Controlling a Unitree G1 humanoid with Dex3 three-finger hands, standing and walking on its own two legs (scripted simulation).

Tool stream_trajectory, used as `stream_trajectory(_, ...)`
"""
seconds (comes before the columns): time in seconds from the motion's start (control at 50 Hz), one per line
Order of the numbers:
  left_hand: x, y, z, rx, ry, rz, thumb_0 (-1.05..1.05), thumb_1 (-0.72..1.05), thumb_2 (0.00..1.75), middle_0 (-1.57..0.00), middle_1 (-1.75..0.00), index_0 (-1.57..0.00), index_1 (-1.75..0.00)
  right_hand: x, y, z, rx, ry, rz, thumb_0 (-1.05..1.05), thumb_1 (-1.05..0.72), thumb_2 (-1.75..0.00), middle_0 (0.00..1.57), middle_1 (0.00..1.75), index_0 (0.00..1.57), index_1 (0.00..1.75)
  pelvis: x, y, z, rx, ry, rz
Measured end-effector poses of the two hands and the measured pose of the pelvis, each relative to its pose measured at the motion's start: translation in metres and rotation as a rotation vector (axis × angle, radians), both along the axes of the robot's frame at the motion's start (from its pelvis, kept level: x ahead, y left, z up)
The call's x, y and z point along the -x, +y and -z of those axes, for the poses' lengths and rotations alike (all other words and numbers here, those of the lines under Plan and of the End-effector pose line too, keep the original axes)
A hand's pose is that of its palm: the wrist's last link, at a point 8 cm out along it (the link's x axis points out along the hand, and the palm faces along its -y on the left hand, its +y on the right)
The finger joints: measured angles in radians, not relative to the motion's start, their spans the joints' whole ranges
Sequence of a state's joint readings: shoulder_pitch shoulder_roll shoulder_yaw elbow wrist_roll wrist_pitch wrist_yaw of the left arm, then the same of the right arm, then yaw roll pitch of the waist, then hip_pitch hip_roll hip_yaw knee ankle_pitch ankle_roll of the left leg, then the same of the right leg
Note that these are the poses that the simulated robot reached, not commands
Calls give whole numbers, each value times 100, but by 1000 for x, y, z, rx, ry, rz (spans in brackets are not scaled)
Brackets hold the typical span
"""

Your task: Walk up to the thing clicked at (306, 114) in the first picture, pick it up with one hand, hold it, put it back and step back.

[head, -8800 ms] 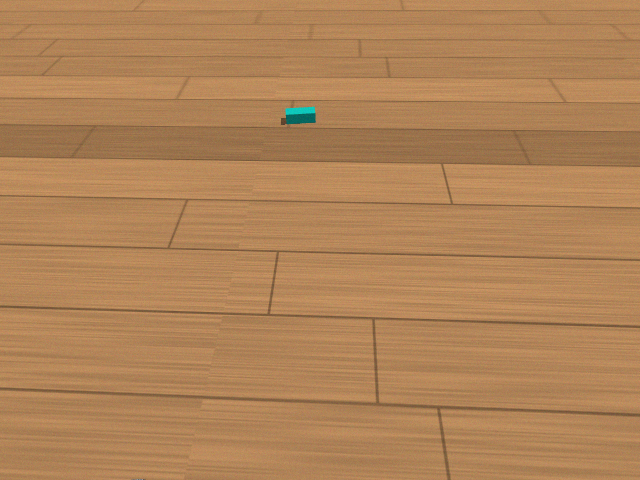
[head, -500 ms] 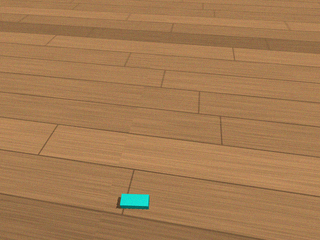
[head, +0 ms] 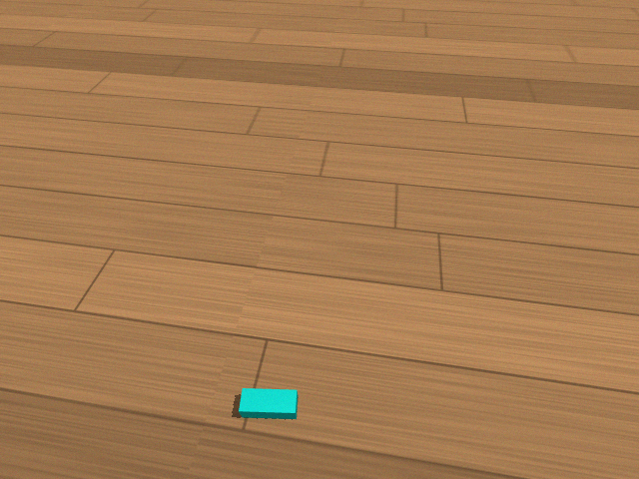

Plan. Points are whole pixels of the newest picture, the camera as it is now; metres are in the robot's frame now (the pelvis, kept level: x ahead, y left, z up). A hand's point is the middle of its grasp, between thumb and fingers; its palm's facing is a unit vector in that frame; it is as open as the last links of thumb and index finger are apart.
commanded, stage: stand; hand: left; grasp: from above
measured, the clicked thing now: (269, 403) +0.44 +0.19 -0.75
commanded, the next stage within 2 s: rise first in 0.74 s
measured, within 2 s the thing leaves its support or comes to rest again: neither
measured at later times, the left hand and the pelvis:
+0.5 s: hand out of the picture +0.07 +0.26 -0.16, palm faces -0.02 -0.94 -0.34, open 7.3 cm; pelvis +0.00 +0.00 +0.00, yaw +0 degrees
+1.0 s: hand out of the picture +0.13 +0.25 -0.16, palm faces +0.04 -0.94 -0.33, open 8.0 cm; pelvis -0.01 +0.00 -0.01, yaw +0 degrees
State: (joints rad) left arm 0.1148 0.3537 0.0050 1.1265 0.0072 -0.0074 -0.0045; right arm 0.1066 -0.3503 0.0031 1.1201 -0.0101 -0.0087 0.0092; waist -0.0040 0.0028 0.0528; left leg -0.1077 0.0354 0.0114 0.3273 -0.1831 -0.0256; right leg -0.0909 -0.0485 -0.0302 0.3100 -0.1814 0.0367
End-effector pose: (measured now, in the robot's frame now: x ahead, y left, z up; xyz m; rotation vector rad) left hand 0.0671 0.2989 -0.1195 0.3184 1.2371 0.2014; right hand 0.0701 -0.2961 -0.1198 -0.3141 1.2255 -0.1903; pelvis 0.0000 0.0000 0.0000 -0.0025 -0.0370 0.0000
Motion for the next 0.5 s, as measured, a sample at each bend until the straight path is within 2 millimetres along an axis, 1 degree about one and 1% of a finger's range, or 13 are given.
stream_trajectory(0.26,4,1,1,0,19,-3,1,91,90,-20,-30,-21,-30,4,0,1,0,23,3,0,-90,-90,20,30,21,30,-2,1,0,0,5,-2)
stream_trajectory(0.5,0,0,1,0,10,-1,1,91,90,-20,-30,-21,-30,-2,1,1,0,10,-1,0,-90,-90,20,30,20,30,-3,1,0,-1,4,-2)
